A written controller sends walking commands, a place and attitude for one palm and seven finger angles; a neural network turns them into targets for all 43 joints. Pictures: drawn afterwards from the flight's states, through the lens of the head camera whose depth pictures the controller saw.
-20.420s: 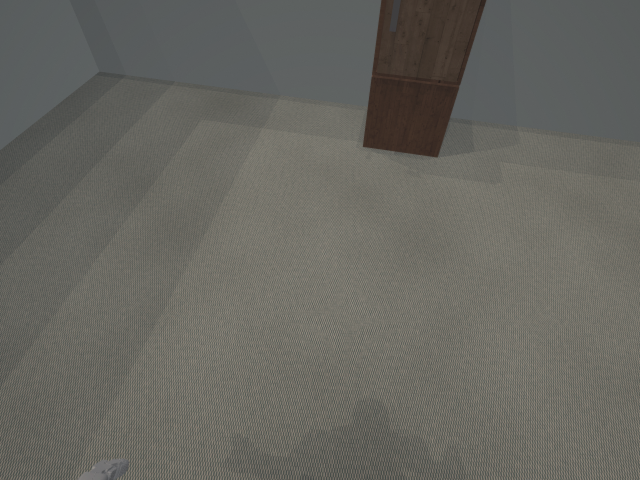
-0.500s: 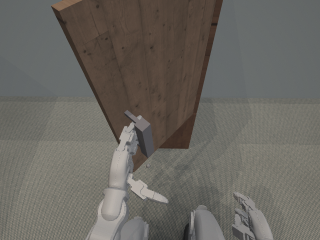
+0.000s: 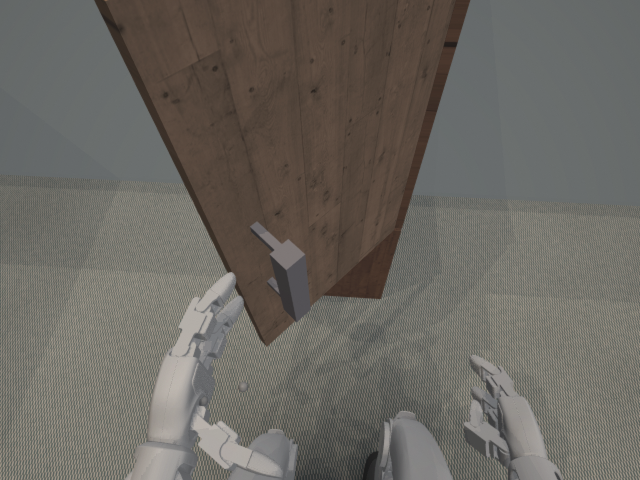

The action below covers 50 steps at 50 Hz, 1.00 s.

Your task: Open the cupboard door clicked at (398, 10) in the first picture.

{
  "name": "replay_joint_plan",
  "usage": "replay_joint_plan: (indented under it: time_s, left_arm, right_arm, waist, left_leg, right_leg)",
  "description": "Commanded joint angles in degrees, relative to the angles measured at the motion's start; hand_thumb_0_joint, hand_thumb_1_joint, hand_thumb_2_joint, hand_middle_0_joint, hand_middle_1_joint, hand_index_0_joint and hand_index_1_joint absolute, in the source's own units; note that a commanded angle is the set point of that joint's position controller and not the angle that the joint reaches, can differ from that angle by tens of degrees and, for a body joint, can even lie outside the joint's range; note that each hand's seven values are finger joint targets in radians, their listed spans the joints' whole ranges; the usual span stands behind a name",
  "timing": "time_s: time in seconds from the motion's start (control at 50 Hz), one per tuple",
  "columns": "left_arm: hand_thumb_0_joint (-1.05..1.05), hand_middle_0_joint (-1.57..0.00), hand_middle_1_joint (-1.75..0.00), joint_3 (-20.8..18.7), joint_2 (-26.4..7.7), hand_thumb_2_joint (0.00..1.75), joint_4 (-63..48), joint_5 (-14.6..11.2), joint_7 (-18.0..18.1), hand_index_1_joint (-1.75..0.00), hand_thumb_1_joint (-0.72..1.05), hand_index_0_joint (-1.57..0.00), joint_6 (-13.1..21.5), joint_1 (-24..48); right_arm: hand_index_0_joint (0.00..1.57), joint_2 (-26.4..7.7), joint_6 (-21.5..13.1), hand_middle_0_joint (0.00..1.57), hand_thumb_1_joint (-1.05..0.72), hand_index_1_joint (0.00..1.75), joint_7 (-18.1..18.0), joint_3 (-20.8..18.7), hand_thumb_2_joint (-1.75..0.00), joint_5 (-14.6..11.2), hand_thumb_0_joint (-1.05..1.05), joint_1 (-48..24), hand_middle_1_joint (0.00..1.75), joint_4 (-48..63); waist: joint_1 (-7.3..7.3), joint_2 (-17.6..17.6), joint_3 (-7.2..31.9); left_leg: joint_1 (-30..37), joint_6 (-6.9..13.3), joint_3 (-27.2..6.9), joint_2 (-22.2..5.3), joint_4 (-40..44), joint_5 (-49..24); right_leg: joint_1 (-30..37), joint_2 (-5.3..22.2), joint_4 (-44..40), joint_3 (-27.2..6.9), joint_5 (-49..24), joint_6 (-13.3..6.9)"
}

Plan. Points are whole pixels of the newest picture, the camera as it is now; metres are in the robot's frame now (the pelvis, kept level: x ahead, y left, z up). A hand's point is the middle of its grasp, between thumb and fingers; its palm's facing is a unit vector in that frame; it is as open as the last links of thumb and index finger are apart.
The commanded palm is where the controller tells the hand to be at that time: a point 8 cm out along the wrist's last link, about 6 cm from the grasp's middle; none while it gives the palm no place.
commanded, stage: slide the hand sideways off the handle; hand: left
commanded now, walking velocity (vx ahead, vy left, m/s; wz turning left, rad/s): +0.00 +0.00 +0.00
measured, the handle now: (280, 273) +0.35 +0.08 +0.04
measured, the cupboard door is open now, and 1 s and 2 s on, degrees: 49 49 49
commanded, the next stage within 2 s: draw the hand back to the body in 0.18 s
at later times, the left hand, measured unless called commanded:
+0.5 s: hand (190, 392) +0.20 +0.14 +0.08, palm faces -0.05 -1.00 -0.05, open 16.3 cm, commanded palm +0.17 +0.20 +0.09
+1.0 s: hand (72, 360) +0.21 +0.21 +0.16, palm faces +0.15 -0.92 -0.36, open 14.7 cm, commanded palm +0.17 +0.26 +0.19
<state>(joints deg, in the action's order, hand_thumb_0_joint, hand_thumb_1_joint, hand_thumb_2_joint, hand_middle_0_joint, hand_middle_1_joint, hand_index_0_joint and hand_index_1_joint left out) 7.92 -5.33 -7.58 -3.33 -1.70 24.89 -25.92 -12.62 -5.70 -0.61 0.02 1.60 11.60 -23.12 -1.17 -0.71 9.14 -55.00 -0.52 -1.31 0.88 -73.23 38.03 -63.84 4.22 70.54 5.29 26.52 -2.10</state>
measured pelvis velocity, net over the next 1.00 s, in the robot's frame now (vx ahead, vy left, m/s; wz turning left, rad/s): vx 0.03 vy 0.02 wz -0.01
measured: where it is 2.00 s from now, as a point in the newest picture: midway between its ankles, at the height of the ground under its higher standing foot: outside the picture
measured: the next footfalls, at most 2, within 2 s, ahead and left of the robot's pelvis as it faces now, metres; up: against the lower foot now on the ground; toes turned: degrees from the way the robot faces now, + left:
none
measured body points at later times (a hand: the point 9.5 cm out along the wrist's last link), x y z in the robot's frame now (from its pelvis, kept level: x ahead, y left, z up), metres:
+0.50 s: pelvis -0.01 +0.01 +0.01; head +0.07 +0.00 +0.45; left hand +0.20 +0.19 +0.09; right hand +0.18 -0.21 -0.06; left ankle -0.03 +0.13 -0.62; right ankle +0.07 -0.11 -0.62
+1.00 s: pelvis +0.03 +0.02 +0.08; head +0.04 +0.00 +0.53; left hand +0.19 +0.25 +0.19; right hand +0.21 -0.20 +0.01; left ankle -0.03 +0.13 -0.62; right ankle +0.07 -0.11 -0.62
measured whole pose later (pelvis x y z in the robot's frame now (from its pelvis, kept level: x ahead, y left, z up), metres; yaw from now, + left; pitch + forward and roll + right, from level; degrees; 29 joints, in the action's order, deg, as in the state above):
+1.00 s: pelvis +0.03 +0.02 +0.08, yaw -1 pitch +6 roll -1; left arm -3.6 -16.8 -25.0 -1.1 5.2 2.4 -37.3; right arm -12.5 -6.2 -6.2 2.2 -0.5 17.0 -25.5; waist -1.8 -3.6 6.2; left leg -22.8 1.0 -0.9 0.4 -46.6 29.3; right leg -30.8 2.5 44.2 5.3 18.8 0.1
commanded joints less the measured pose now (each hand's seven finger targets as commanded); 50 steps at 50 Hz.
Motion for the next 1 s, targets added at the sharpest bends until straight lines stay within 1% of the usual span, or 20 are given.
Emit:
replay_joint_plan:
  time_s: [0.0,0.06,0.12,0.2,0.26,0.28,0.32,0.36,0.38,0.46,0.48,0.56,0.62,0.76,0.78,0.8,0.82,0.84,0.88,0.98]
  left_arm:
    - [0.0,-0.15,-0.3,-2.7,-2.5,0.3,-14.1,-1.8,-1.8,-0.3,-0.5,-0.15,4.4,-2.1]
    - [0.0,-0.15,-0.3,-5.1,-4.5,0.3,-15.0,-2.8,-3.2,-0.3,-0.5,-0.15,3.9,-4.1]
    - [0.0,-0.15,-0.3,-7.1,-5.0,0.3,-14.4,-4.3,-4.5,-0.3,-0.5,-0.15,3.3,-6.0]
    - [0.0,-0.15,-0.3,-5.0,-4.3,0.3,-16.1,-4.8,-5.5,-0.3,-0.5,-0.15,3.4,-1.3]
    - [0.0,-0.15,-0.3,-5.0,-4.8,0.3,-16.6,-4.6,-5.2,-0.3,-0.5,-0.15,3.2,-1.0]
    - [0.0,-0.15,-0.3,-5.8,-6.0,0.3,-19.1,-4.7,-5.0,-0.3,-0.5,-0.15,3.0,-1.2]
    - [0.0,-0.15,-0.3,-8.9,-8.8,0.3,-22.0,-5.0,-4.2,-0.3,-0.5,-0.15,1.6,-3.9]
    - [0.0,-0.15,-0.3,-10.2,-9.5,0.3,-23.4,-5.1,-3.6,-0.3,-0.5,-0.15,-0.6,-7.1]
    - [0.0,-0.15,-0.3,-8.5,-7.9,0.3,-24.2,-5.2,-3.6,-0.3,-0.5,-0.15,-1.6,-6.7]
    - [0.0,-0.15,-0.3,-9.7,-7.9,0.3,-21.9,-6.1,-3.5,-0.3,-0.5,-0.15,-4.5,-5.7]
    - [0.0,-0.15,-0.3,-10.6,-8.9,0.3,-22.1,-6.2,-3.7,-0.3,-0.5,-0.15,-4.6,-5.9]
    - [0.0,-0.15,-0.3,-12.3,-10.2,0.3,-23.1,-7.2,-5.0,-0.3,-0.5,-0.15,-4.6,-6.8]
    - [0.0,-0.15,-0.3,-12.1,-10.0,0.3,-24.9,-8.0,-6.0,-0.3,-0.5,-0.15,-4.7,-7.0]
    - [0.0,-0.16,-0.3,-16.8,-12.9,0.37,-26.0,-9.7,-6.8,-0.3,-0.32,-0.16,-7.1,-9.1]
    - [0.0,-0.16,-0.3,-18.9,-22.1,0.39,-27.9,-0.8,0.3,-0.3,-0.29,-0.16,-11.6,-11.2]
    - [0.0,-0.16,-0.3,-16.5,-16.5,0.4,-29.2,-0.1,3.2,-0.3,-0.26,-0.16,-14.3,-13.4]
    - [0.0,-0.16,-0.3,-14.4,-14.9,0.42,-30.0,1.1,4.8,-0.3,-0.22,-0.16,-16.1,-13.1]
    - [0.0,-0.16,-0.3,-14.7,-15.5,0.43,-30.4,1.7,6.0,-0.3,-0.18,-0.16,-17.2,-12.1]
    - [0.0,-0.16,-0.3,-15.2,-16.2,0.47,-30.9,2.5,7.6,-0.3,-0.12,-0.16,-18.5,-11.1]
    - [0.0,-0.17,-0.3,-18.5,-18.3,0.54,-28.9,2.9,9.5,-0.3,0.06,-0.17,-19.2,-7.6]
  right_arm:
    - [0.2,-5.8,-3.2,0.2,-0.9,0.3,-0.6,-2.6,-0.9,-0.5,0.0,-0.3,0.3,8.8]
    - [0.2,-5.9,-3.1,0.2,-0.9,0.3,-0.9,-2.7,-0.9,-0.8,0.0,-0.9,0.3,9.2]
    - [0.2,-5.8,-3.1,0.2,-0.9,0.3,-1.2,-2.9,-0.9,-1.1,0.0,-0.8,0.3,9.1]
    - [0.2,-6.4,-3.7,0.2,-0.9,0.3,-1.5,-2.4,-0.9,-1.2,0.0,-0.8,0.3,9.4]
    - [0.2,-6.8,-4.3,0.2,-0.9,0.3,-1.7,-2.5,-0.9,-1.1,0.0,-0.4,0.3,9.8]
    - [0.2,-6.8,-4.3,0.2,-0.9,0.3,-1.6,-2.5,-0.9,-1.1,0.0,-0.2,0.3,10.1]
    - [0.2,-6.6,-3.7,0.2,-0.9,0.3,-1.8,-2.6,-0.9,-1.3,0.0,0.4,0.3,10.9]
    - [0.2,-6.4,-2.8,0.2,-0.9,0.3,-1.8,-2.5,-0.9,-1.9,0.0,0.6,0.3,11.9]
    - [0.2,-6.2,-2.6,0.2,-0.9,0.3,-1.8,-2.2,-0.9,-2.1,0.0,0.6,0.3,12.2]
    - [0.2,-6.4,-2.2,0.2,-0.9,0.3,-2.7,-1.7,-0.9,-2.7,0.0,0.3,0.3,12.1]
    - [0.2,-6.6,-2.4,0.2,-0.9,0.3,-2.9,-1.6,-0.9,-2.7,0.0,0.3,0.3,12.0]
    - [0.2,-6.9,-3.3,0.2,-0.9,0.3,-3.3,-1.3,-0.9,-2.9,0.0,1.1,0.3,11.8]
    - [0.2,-7.0,-4.2,0.2,-0.9,0.3,-3.3,-0.9,-0.9,-3.0,0.0,1.7,0.3,11.9]
    - [0.2,-6.8,-5.3,0.2,-0.9,0.3,-3.4,-0.8,-0.9,-3.5,0.0,2.1,0.3,10.6]
    - [0.2,-6.5,-3.7,0.2,-0.9,0.3,-4.9,-1.5,-0.9,-2.6,0.0,2.6,0.3,9.6]
    - [0.2,-5.2,-3.3,0.2,-0.9,0.3,-5.3,-1.0,-0.9,-2.5,0.0,2.9,0.3,10.1]
    - [0.2,-5.3,-3.1,0.2,-0.9,0.3,-5.4,-0.7,-0.9,-2.4,0.0,2.9,0.3,9.3]
    - [0.2,-5.4,-2.9,0.2,-0.9,0.3,-5.4,-0.4,-0.9,-2.4,0.0,2.8,0.3,8.7]
    - [0.2,-5.4,-3.1,0.2,-0.9,0.3,-5.8,-0.2,-0.9,-2.2,0.0,2.0,0.3,7.7]
    - [0.2,-5.8,-4.1,0.2,-0.9,0.3,-6.3,0.5,-0.9,-2.0,0.0,0.0,0.3,5.1]
  waist:
    - [1.33,3.7,16.9]
    - [0.66,2.9,16.7]
    - [0.79,4.3,15.5]
    - [2.27,2.3,13.5]
    - [2.09,2.1,14.5]
    - [1.41,0.2,16.1]
    - [-0.06,0.1,18.7]
    - [-0.82,-0.6,18.5]
    - [0.08,-0.4,16.9]
    - [1.65,4.1,9.6]
    - [1.29,2.8,8.8]
    - [1.12,1.4,8.4]
    - [1.07,-1.5,6.8]
    - [-0.07,-1.4,6.7]
    - [-1.74,-2.2,9.0]
    - [-0.75,-3.7,6.5]
    - [-0.53,-5.4,4.5]
    - [-0.44,-5.3,3.5]
    - [-0.36,-1.3,2.9]
    - [-0.73,-1.4,-2.0]
  left_leg:
    - [-2.7,0.9,0.0,2.0,8.5,-17.1]
    - [-4.0,0.9,-0.1,1.9,8.2,-16.9]
    - [-5.1,0.8,0.1,1.8,7.7,-15.3]
    - [-5.3,1.0,-0.3,1.8,7.2,-12.5]
    - [-4.6,1.0,-0.7,1.7,7.5,-13.0]
    - [-3.2,0.9,-0.6,1.7,8.3,-13.6]
    - [-1.0,0.9,-0.4,1.8,10.3,-15.7]
    - [1.5,0.8,-0.5,1.8,13.0,-17.4]
    - [2.3,0.9,-0.4,1.8,13.8,-17.0]
    - [2.1,1.1,-0.9,1.4,16.6,-11.9]
    - [2.8,1.0,-0.8,1.4,17.5,-11.1]
    - [6.9,0.8,-1.1,1.2,20.2,-13.0]
    - [10.3,0.5,-1.2,1.1,22.5,-14.8]
    - [15.2,0.2,-1.3,0.5,25.7,-22.7]
    - [18.2,0.9,-0.3,-0.7,29.4,-25.8]
    - [19.4,0.6,-0.3,-0.5,30.7,-27.5]
    - [20.8,0.5,-0.3,-0.9,31.3,-29.6]
    - [22.3,0.3,-0.7,-1.3,32.1,-31.6]
    - [25.1,0.7,-0.8,-1.6,33.5,-33.9]
    - [29.6,0.9,-0.4,-1.6,39.2,-30.9]
  right_leg:
    - [24.6,-2.1,-8.7,-5.3,-11.7,0.2]
    - [25.1,-2.2,-8.6,-5.7,-10.8,0.0]
    - [25.1,-2.1,-9.5,-6.5,-8.6,0.4]
    - [21.1,-2.2,-9.6,-6.0,-2.8,0.3]
    - [20.2,-2.5,-8.9,-5.0,-2.5,0.1]
    - [21.3,-2.4,-9.0,-5.1,-3.5,0.1]
    - [25.3,-2.5,-9.9,-5.1,-6.0,0.0]
    - [27.4,-3.0,-11.1,-3.8,-7.5,-0.1]
    - [27.5,-2.9,-12.2,-3.6,-7.7,0.2]
    - [27.6,-3.2,-17.6,-3.9,0.2,0.7]
    - [27.7,-3.1,-18.3,-4.0,1.5,0.8]
    - [29.7,-3.4,-19.6,-2.7,-1.3,0.6]
    - [30.5,-3.6,-20.2,-1.5,-3.8,0.6]
    - [37.1,-4.0,-22.2,-0.6,-12.2,0.5]
    - [41.9,-2.1,-24.6,-3.1,-13.0,0.3]
    - [42.0,-2.0,-25.7,-2.5,-14.0,0.6]
    - [42.2,-2.0,-26.6,-2.1,-14.9,0.7]
    - [42.5,-2.2,-27.5,-1.7,-15.4,0.8]
    - [44.6,-2.5,-29.5,-1.3,-17.3,1.0]
    - [49.5,-2.4,-35.0,-1.3,-16.7,1.0]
